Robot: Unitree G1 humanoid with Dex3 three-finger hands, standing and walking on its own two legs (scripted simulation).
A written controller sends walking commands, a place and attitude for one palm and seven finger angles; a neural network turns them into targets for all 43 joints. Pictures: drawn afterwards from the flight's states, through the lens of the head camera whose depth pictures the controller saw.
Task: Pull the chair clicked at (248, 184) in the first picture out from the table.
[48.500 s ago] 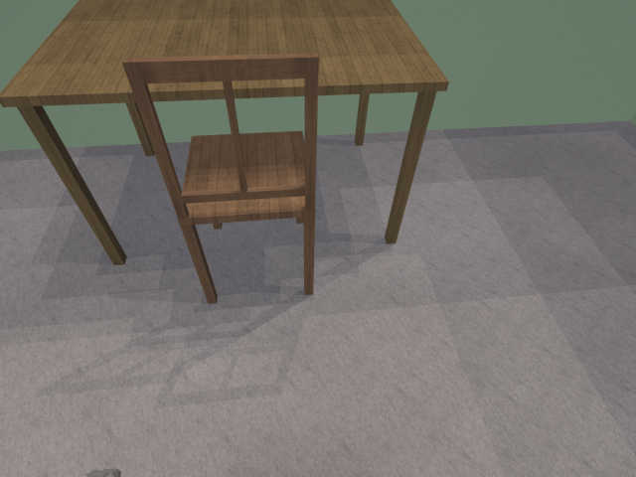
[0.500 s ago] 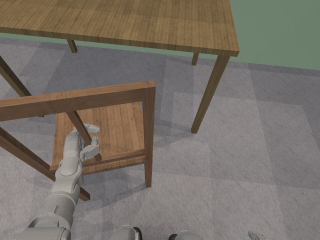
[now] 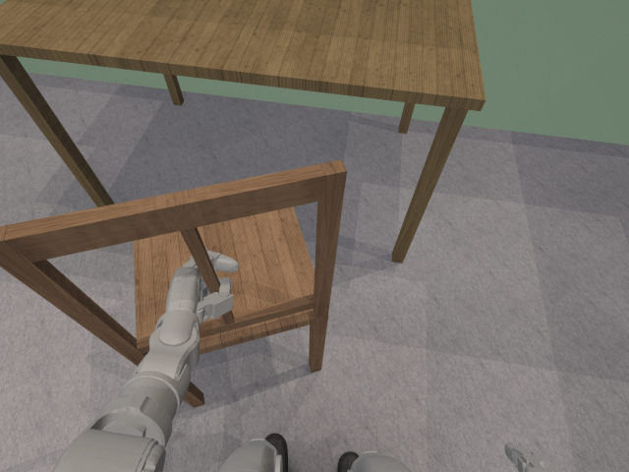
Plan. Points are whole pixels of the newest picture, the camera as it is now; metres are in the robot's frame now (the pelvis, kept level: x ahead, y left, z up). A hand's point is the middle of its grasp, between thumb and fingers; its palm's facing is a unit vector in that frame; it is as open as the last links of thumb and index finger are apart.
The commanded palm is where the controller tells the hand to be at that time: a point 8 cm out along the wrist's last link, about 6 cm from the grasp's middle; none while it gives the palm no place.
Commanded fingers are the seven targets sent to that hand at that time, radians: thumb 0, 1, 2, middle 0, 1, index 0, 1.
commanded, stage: step backward, pulling the chair out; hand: left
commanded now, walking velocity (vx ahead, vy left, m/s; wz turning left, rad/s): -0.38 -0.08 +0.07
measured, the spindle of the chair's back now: (212, 282) +0.38 +0.16 -0.07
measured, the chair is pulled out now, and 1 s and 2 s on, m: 0.31 0.31 0.33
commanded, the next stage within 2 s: none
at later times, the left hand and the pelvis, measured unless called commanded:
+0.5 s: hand (227, 298) +0.35 +0.13 -0.06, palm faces +0.06 -0.98 -0.20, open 4.9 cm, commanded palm +0.34 +0.18 -0.05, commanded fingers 0.00 0.90 0.90 -0.50 -1.45 -0.50 -1.45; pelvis +0.00 -0.01 +0.00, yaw +1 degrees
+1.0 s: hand (226, 298) +0.35 +0.14 -0.06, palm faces +0.03 -0.98 -0.21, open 4.9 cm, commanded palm +0.34 +0.18 -0.05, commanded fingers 0.00 0.90 0.90 -0.50 -1.45 -0.50 -1.45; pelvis +0.00 -0.01 +0.00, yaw +0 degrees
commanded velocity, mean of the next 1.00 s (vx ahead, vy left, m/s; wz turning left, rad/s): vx -0.38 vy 0.00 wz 0.07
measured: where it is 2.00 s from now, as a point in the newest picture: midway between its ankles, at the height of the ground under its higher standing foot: outside the picture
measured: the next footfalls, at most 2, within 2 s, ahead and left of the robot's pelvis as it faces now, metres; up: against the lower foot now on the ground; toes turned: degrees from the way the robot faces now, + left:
left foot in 1.84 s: +0.01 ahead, +0.12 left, +0.00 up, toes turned +2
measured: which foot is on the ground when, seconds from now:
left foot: down 0.00-1.00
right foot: down 0.00-1.00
